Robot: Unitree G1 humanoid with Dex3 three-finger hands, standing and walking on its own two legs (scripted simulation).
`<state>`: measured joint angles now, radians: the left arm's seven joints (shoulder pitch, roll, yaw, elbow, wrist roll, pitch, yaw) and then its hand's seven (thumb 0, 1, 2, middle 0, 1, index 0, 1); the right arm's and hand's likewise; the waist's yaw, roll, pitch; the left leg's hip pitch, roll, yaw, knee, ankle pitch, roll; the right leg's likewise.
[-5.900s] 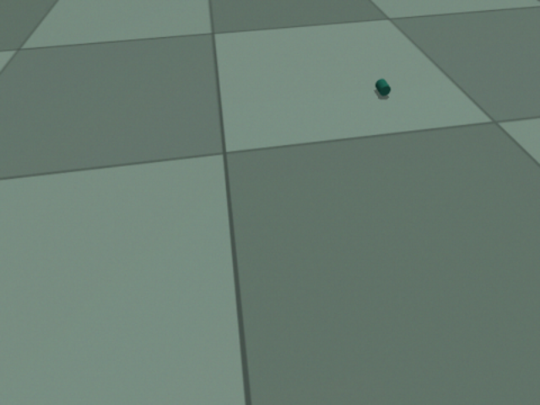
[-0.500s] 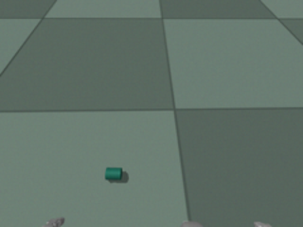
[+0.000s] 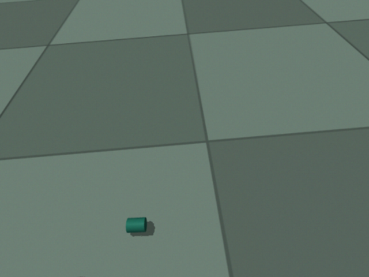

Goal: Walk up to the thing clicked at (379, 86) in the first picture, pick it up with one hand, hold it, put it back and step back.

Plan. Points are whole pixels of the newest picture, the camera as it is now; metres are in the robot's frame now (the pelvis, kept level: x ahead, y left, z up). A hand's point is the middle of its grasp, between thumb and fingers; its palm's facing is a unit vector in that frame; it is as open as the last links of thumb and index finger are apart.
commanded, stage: walk up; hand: left
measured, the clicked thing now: (136, 224) +0.48 +0.32 -0.74
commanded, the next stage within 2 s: stand in 1.14 s
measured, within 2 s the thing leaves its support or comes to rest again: neither
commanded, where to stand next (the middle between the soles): +0.11 -0.01 m, yaw +2 degrees
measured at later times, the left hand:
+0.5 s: hand out of the picture +0.12 +0.24 -0.15, palm faces -0.02 -0.94 -0.35, open 7.4 cm
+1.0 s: hand out of the picture +0.11 +0.25 -0.15, palm faces -0.04 -0.94 -0.35, open 7.4 cm
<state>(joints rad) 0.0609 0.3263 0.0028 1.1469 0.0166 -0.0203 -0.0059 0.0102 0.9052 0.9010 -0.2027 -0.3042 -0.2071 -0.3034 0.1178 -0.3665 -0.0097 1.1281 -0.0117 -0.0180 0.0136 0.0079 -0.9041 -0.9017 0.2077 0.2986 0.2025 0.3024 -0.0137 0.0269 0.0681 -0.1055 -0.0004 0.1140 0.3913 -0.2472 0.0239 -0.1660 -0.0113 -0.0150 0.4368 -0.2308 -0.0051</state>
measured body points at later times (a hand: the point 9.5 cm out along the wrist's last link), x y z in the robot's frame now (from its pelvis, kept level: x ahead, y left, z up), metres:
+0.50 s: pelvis +0.02 -0.01 +0.00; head +0.03 -0.02 +0.45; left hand +0.12 +0.29 -0.12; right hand +0.11 -0.31 -0.13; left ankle -0.02 +0.10 -0.74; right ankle +0.00 -0.11 -0.74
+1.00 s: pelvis +0.01 +0.00 +0.00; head +0.02 -0.01 +0.45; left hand +0.11 +0.29 -0.12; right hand +0.08 -0.30 -0.13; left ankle -0.02 +0.10 -0.74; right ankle +0.00 -0.11 -0.74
